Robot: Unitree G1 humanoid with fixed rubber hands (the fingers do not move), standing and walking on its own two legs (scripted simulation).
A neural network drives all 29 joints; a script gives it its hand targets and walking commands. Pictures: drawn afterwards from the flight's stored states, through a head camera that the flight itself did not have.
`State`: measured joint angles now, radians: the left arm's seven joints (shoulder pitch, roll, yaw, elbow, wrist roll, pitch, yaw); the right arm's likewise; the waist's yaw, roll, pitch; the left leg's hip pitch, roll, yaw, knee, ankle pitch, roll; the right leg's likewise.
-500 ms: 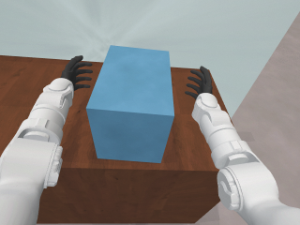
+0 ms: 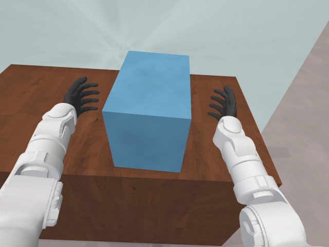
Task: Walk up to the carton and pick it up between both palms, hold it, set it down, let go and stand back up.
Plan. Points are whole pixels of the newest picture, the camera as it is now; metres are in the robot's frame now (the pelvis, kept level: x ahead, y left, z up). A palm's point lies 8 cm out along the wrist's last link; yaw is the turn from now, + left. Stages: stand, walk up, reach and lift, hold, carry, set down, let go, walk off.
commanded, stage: set down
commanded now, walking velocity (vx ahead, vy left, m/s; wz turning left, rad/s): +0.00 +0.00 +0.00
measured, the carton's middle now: (153, 108) +0.52 -0.03 +0.05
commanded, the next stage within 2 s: none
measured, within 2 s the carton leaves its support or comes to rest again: neither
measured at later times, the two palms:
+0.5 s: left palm (57, 139) +0.39 +0.22 +0.10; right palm (229, 145) +0.32 -0.19 +0.10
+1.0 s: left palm (44, 181) +0.30 +0.24 +0.05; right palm (227, 176) +0.26 -0.18 +0.05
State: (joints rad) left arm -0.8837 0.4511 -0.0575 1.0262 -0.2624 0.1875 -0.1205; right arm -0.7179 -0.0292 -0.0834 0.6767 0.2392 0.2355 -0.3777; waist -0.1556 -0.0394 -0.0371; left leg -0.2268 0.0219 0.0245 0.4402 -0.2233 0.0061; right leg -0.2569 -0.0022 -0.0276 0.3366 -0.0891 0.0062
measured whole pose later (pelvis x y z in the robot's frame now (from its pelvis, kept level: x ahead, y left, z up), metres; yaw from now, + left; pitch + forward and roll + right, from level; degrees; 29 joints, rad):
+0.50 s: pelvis +0.02 +0.01 +0.00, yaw +0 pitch -4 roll -2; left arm -0.40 0.45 0.02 0.37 -0.23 0.35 -0.18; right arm -0.23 -0.05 -0.04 0.14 0.25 0.31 -0.37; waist -0.08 -0.04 0.07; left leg -0.08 0.03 0.03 0.40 -0.25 0.01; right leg -0.11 0.00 -0.02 0.29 -0.11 0.02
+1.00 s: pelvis +0.04 +0.00 +0.00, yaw +0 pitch -5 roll -2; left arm 0.06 0.43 0.04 0.05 -0.25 0.21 -0.19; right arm 0.24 0.00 0.04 -0.14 0.18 0.18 -0.35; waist 0.00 -0.01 0.11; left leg -0.01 0.03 0.03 0.38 -0.28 0.01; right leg -0.05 0.01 -0.02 0.29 -0.15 0.01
